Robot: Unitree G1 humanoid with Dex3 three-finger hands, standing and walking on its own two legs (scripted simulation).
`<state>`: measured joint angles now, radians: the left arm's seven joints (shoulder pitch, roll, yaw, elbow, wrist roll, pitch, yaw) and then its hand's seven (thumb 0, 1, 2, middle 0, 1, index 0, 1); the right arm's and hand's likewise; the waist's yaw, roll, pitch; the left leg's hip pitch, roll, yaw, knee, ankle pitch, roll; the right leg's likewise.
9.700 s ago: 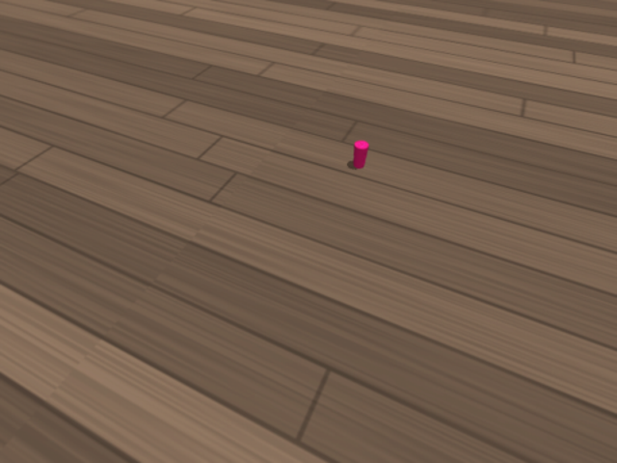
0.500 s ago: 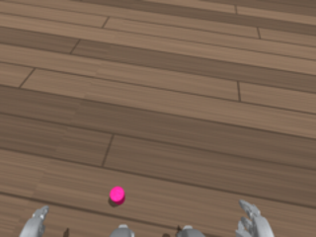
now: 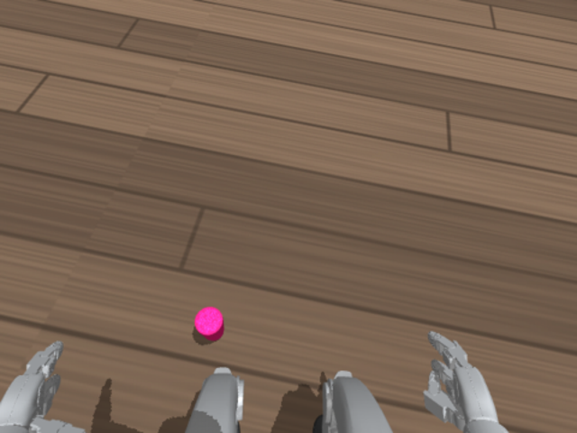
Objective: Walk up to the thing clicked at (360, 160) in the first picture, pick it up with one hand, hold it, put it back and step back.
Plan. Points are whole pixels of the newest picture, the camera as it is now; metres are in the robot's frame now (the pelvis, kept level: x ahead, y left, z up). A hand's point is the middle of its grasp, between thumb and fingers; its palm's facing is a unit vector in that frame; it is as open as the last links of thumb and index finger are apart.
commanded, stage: go down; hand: left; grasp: from the side
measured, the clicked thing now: (211, 326) +0.38 +0.18 -0.58
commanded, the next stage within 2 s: approach in 1.82 s
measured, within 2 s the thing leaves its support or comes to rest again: neither
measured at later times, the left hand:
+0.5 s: hand (86, 351) +0.26 +0.34 -0.19, palm faces +0.09 -0.97 -0.21, open 17.2 cm
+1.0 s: hand (90, 333) +0.29 +0.36 -0.24, palm faces +0.05 -0.99 -0.15, open 17.3 cm
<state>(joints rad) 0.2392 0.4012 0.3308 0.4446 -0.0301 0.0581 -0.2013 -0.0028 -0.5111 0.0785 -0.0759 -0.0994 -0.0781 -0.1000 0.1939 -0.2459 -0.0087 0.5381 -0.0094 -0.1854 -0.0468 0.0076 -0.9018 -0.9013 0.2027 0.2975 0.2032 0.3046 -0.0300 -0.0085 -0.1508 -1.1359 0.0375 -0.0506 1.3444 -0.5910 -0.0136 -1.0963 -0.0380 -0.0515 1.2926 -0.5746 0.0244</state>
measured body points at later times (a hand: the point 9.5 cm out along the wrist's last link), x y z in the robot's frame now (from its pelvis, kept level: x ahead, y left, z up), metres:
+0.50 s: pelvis -0.05 +0.00 -0.13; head +0.13 +0.03 +0.28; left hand +0.25 +0.39 -0.18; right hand +0.11 -0.27 -0.24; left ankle +0.02 +0.12 -0.61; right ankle +0.02 -0.14 -0.61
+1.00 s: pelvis -0.07 +0.00 -0.21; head +0.13 +0.05 +0.19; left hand +0.29 +0.41 -0.23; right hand +0.09 -0.28 -0.31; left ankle +0.02 +0.12 -0.61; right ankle +0.02 -0.14 -0.61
